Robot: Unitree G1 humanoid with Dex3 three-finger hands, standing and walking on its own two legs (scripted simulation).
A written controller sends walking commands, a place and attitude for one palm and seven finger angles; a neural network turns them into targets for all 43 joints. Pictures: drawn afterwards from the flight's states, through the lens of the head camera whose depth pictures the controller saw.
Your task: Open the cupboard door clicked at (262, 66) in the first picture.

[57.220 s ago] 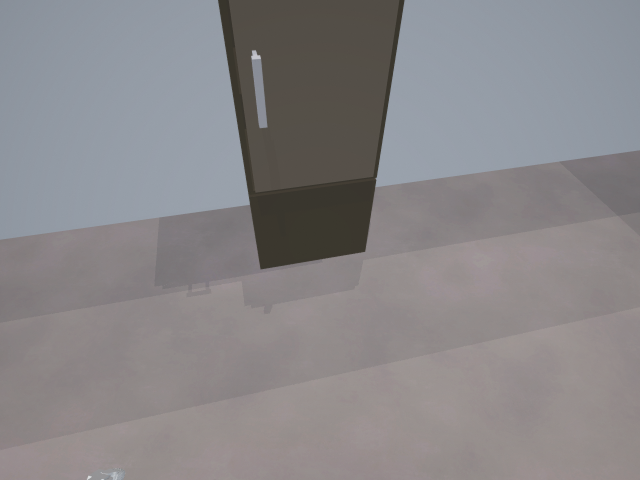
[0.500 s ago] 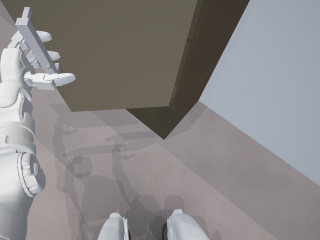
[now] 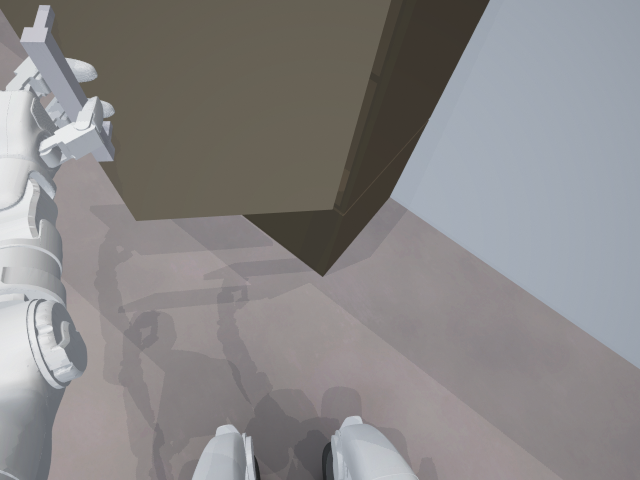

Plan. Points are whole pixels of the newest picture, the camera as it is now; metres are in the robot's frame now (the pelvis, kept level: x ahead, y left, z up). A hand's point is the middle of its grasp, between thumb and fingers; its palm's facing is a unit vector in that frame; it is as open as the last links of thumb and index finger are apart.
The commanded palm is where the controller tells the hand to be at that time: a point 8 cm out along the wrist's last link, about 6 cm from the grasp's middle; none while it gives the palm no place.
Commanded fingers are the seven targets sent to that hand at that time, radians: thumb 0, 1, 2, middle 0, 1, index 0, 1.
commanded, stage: pull the door open along its arc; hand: left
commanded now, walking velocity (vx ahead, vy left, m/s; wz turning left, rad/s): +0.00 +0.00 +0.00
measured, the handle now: (79, 93) +0.57 +0.24 +0.08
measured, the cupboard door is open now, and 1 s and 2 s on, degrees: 45 82 89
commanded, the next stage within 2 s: open thumb and fingers to let go in 1.08 s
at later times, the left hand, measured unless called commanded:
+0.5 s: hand (105, 184) +0.44 +0.20 +0.08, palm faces +0.08 -1.00 +0.03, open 6.0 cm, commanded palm +0.38 +0.24 +0.08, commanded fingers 0.00 0.90 0.90 -0.40 -1.35 -0.40 -1.35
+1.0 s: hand (200, 284) +0.32 +0.10 +0.08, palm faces +0.46 -0.89 +0.00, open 6.0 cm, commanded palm +0.25 +0.12 +0.08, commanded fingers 0.00 0.90 0.90 -0.40 -1.35 -0.40 -1.35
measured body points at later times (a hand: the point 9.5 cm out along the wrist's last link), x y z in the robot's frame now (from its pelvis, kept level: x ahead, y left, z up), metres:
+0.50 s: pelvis +0.02 +0.00 +0.02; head +0.11 +0.02 +0.46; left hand +0.43 +0.25 +0.08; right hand +0.07 -0.25 -0.09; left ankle +0.01 +0.10 -0.67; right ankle +0.01 -0.13 -0.67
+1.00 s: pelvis +0.01 -0.03 +0.02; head +0.05 -0.04 +0.47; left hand +0.29 +0.14 +0.09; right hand +0.19 -0.24 -0.08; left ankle +0.01 +0.10 -0.67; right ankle +0.01 -0.13 -0.67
